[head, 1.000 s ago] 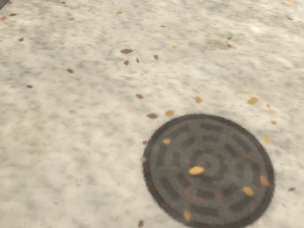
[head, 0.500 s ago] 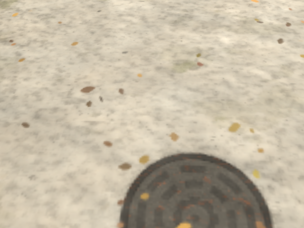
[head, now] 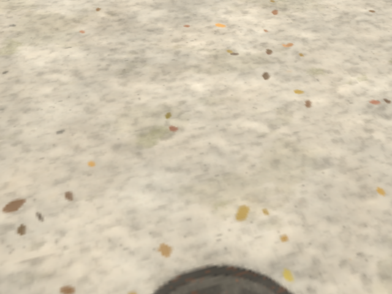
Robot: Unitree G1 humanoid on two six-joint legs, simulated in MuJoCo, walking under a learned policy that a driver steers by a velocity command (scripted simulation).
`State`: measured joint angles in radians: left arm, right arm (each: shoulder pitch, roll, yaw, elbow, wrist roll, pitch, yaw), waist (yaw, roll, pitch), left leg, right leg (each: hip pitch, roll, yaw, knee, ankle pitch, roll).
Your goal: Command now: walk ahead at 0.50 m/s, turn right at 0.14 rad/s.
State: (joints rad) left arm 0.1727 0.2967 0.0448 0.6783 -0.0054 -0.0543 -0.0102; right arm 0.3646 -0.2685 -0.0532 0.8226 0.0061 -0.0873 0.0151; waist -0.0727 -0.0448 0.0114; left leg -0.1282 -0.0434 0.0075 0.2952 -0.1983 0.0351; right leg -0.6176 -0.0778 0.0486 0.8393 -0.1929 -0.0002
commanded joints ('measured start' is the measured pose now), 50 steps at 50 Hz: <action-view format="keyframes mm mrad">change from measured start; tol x32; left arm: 1 -81 23 -5 -77 -3 -21 -10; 12 295 200 68 -11 10 -14 0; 50 63 58 18 120 9 37 44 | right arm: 1 -58 -184 -40 -62 12 -12 -5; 50 -245 -128 -25 -103 -26 42 -12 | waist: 1 11 124 10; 12 204 -177 -367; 32 132 0 76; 38 -31 169 -524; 50 96 136 -143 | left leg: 1 -36 231 -141 -141 209 168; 9 38 230 -102 151 496 84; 13 -675 81 -128 978 -307 -18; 32 -540 108 35 328 129 32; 35 -163 -18 95 240 130 96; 38 546 460 -664 190 819 417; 50 -124 217 -85 -3 606 209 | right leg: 1 53 6 -25 -170 158 8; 7 128 41 -41 -317 121 -42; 11 1023 -324 480 -407 13 -282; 17 507 -185 167 -662 41 -200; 27 537 -170 -168 -729 274 -167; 35 664 -160 -258 -213 936 -75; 36 459 -106 -262 43 678 -22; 37 19 82 -219 452 -396 56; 38 29 100 24 583 -502 56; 50 266 -15 -13 -61 20 73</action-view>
